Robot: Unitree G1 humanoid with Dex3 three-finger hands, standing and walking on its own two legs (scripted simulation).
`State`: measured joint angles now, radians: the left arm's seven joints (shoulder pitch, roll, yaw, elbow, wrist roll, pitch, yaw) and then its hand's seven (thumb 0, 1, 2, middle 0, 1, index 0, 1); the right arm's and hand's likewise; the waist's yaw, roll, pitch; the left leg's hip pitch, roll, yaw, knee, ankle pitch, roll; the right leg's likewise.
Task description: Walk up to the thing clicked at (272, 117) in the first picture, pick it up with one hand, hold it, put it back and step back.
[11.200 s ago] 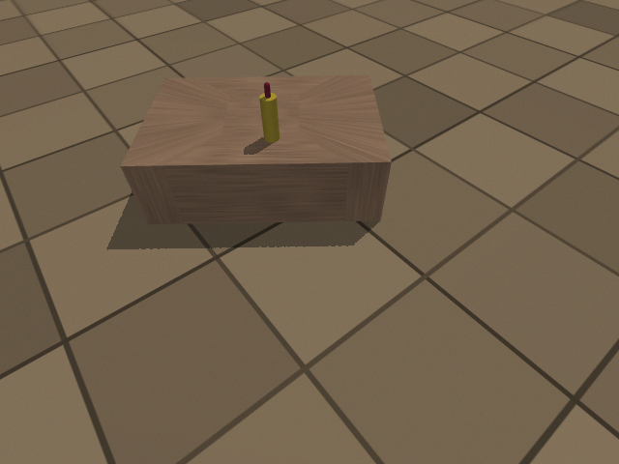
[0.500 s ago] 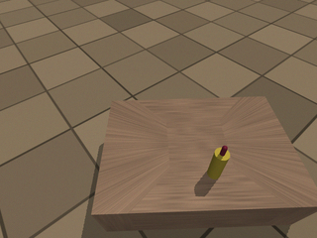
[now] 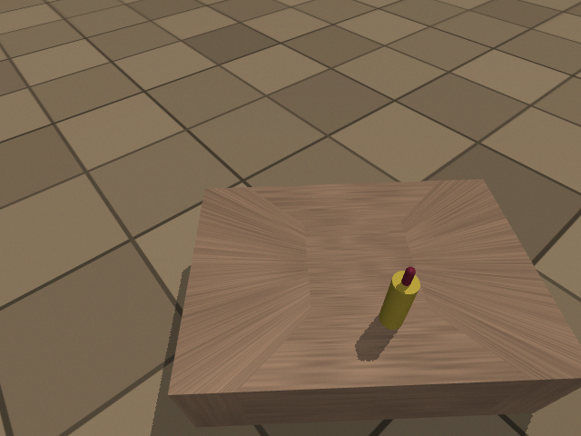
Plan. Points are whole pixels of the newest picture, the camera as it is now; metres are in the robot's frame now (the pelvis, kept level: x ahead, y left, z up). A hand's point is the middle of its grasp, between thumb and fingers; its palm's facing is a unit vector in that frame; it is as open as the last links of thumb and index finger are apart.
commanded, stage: stand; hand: right
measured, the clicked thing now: (400, 296) +0.51 -0.26 -0.33
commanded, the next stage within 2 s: go down in 0.64 s
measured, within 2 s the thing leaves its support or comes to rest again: neither
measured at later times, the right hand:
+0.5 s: hand out of the picture +0.05 -0.26 -0.16, palm faces -0.03 +0.94 -0.34, open 7.4 cm
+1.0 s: hand out of the picture +0.15 -0.26 -0.16, palm faces +0.06 +0.94 -0.33, open 11.4 cm
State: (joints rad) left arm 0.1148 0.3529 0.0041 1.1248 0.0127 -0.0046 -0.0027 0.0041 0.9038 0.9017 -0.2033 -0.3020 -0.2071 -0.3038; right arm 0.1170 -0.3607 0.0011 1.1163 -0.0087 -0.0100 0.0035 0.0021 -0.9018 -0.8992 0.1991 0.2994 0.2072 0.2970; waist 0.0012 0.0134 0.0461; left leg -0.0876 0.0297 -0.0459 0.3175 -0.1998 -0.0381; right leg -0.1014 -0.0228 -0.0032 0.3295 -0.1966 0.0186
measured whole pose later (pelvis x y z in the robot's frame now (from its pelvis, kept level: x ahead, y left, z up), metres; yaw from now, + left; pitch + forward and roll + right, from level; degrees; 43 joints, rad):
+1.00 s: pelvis -0.02 +0.00 -0.02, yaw -1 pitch +5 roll +0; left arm 0.22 0.25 0.02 0.79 -0.02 -0.04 0.03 0.01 0.90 0.91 -0.22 -0.31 -0.22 -0.31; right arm -0.07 -0.35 -0.19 1.03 -0.11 0.05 0.06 0.00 -0.44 -0.43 0.10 0.09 0.10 0.09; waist 0.01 0.02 0.01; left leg -0.35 0.02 -0.03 0.55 -0.28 -0.03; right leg -0.37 -0.02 0.02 0.57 -0.27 0.02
